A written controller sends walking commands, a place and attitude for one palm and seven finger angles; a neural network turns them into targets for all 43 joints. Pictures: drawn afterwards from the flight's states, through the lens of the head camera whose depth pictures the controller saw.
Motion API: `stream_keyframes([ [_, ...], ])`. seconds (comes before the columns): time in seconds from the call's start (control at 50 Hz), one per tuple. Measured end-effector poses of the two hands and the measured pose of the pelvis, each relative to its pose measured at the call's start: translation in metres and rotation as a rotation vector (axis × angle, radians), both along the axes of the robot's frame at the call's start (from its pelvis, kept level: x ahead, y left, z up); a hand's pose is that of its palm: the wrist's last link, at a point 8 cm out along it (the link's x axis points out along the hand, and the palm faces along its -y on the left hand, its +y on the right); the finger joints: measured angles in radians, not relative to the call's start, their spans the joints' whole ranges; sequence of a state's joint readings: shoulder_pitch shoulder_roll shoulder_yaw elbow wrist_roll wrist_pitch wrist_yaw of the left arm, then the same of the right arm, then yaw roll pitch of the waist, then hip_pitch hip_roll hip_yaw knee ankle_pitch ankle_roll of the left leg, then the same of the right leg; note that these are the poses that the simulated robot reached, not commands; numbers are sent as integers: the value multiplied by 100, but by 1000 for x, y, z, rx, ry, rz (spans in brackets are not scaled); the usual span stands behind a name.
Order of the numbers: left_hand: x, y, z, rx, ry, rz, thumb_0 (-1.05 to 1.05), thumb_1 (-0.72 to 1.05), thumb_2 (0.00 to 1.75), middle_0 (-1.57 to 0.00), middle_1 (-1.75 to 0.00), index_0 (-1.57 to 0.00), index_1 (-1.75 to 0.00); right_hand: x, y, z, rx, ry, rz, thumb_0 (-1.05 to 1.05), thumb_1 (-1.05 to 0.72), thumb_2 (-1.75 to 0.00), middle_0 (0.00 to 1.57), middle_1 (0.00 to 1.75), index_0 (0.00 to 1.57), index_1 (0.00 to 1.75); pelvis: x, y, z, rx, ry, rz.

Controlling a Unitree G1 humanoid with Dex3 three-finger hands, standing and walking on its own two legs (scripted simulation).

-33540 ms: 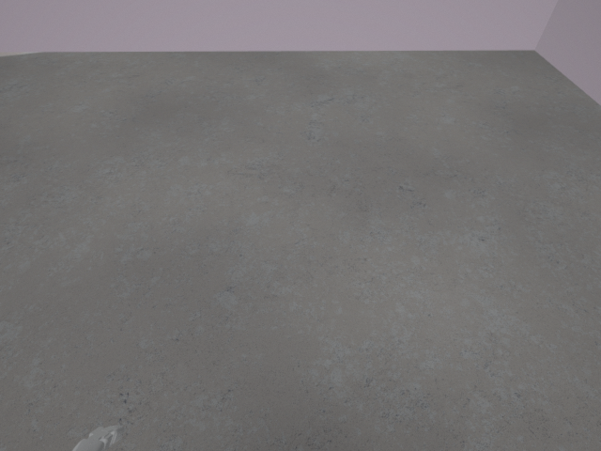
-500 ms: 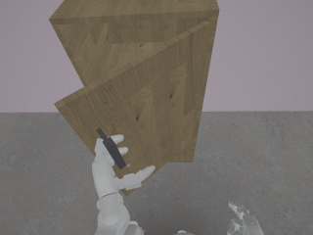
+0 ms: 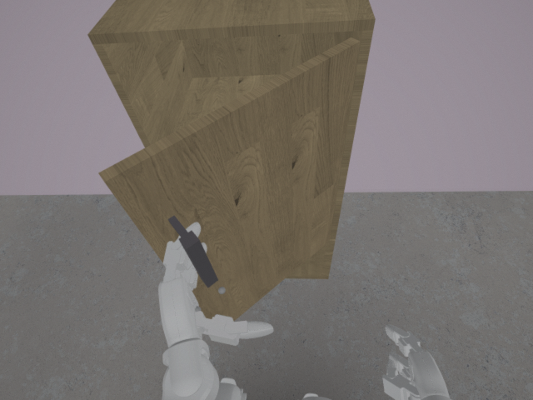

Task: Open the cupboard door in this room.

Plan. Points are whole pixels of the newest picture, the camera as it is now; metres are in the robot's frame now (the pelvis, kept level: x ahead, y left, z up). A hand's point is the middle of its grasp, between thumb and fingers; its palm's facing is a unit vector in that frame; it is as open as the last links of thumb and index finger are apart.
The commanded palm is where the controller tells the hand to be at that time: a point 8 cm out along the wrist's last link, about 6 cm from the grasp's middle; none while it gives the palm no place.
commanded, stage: slide the hand sideways off the handle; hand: left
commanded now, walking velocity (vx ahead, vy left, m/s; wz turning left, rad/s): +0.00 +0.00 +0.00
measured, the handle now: (193, 252) +0.33 +0.12 +0.06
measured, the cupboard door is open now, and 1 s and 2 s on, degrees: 43 45 45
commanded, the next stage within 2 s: draw the hand back to the body in 1.16 s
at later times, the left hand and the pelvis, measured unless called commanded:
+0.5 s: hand (208, 332) +0.21 +0.08 +0.05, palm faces -0.14 -0.99 +0.01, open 16.1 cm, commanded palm +0.19 +0.15 +0.05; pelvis -0.02 +0.06 -0.01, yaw -3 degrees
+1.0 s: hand (154, 353) +0.19 +0.14 +0.05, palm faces -0.06 -1.00 +0.04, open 16.3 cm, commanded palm +0.16 +0.19 +0.05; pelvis -0.01 +0.11 -0.01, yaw -3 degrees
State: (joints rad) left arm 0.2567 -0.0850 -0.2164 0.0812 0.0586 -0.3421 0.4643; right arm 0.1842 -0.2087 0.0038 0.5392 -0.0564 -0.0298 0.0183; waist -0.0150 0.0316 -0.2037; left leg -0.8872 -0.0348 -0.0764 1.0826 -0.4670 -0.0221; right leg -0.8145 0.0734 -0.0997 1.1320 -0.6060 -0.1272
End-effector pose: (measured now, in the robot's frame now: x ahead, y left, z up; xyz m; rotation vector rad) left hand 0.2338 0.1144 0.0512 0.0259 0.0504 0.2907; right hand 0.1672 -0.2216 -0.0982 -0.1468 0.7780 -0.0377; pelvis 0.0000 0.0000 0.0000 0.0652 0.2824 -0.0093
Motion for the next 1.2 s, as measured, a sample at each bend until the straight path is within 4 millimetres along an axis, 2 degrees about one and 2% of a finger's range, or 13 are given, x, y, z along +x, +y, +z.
stream_keyframes([
  [0.14, -18, 6, -1, 30, -28, -402, -1, -49, 30, -19, -36, -13, -41, -17, 3, -5, 0, 6, -17, 1, -91, -90, 20, 30, 20, 30, -11, 11, -7, -13, -9, 6],
  [0.2, -25, 3, -2, -26, -35, -478, -1, -50, 30, -17, -33, -12, -36, -25, 6, -7, -2, 0, -46, 1, -91, -90, 20, 30, 20, 30, -15, 19, -8, -20, -18, -3],
  [0.36, -27, 4, -4, -63, -54, -431, -1, -50, 30, -17, -31, -18, -34, -44, 27, -3, -3, 2, -71, 1, -91, -90, 20, 30, 20, 29, -23, 41, -11, -32, -21, -27],
  [0.48, -32, 20, -3, -34, -58, -430, -1, -50, 30, -20, -32, -19, -33, -48, 48, 5, -3, -8, -77, 1, -91, -90, 20, 30, 20, 29, -23, 58, -11, -49, -26, -38],
  [0.68, -45, 52, -2, -69, -45, -380, -1, -50, 30, -18, -31, -20, -33, -31, 83, 21, -18, -51, -36, 1, -91, -90, 20, 30, 20, 30, -19, 85, -8, -82, -26, -37],
  [0.88, -57, 71, 0, -72, -40, -369, -1, -50, 30, -16, -30, -17, -31, -8, 108, 25, -13, -86, 6, 1, -91, -90, 20, 30, 20, 30, -15, 102, -13, -99, -14, -31],
  [1.04, -64, 88, 0, -70, -24, -351, -1, -50, 30, -15, -30, -15, -31, -3, 117, 24, -10, -83, 21, 1, -91, -90, 20, 30, 20, 30, -12, 106, -15, -105, -10, -29],
  [1.2, -75, 101, 2, -73, -6, -340, -1, -50, 30, -15, -30, -15, -30, -6, 112, 23, -20, -74, 11, 1, -91, -90, 20, 30, 20, 30, -10, 104, -16, -106, -5, -29],
])
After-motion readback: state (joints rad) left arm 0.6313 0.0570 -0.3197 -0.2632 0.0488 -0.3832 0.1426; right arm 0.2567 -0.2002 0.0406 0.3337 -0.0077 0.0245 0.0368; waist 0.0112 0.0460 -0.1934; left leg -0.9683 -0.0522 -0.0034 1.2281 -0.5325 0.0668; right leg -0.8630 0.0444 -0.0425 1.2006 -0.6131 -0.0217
